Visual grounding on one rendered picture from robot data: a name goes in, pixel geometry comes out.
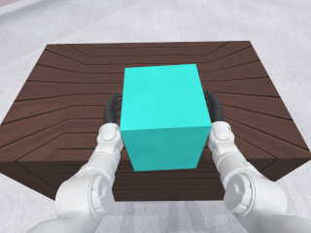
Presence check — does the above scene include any pedestal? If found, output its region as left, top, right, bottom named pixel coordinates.
left=0, top=41, right=311, bottom=202

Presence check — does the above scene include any right robot hand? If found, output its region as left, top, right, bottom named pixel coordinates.
left=202, top=88, right=225, bottom=123

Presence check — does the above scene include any carton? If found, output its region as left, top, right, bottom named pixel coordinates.
left=120, top=64, right=212, bottom=172

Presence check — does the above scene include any left robot forearm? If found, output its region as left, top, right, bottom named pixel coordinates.
left=54, top=122, right=123, bottom=211

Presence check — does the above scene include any right robot upper arm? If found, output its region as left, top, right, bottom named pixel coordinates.
left=224, top=173, right=311, bottom=233

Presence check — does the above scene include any left robot hand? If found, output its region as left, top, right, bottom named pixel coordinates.
left=103, top=92, right=123, bottom=125

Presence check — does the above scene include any right robot forearm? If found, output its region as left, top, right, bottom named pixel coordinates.
left=208, top=121, right=288, bottom=208

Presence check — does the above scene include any left robot upper arm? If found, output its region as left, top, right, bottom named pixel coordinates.
left=26, top=174, right=115, bottom=233

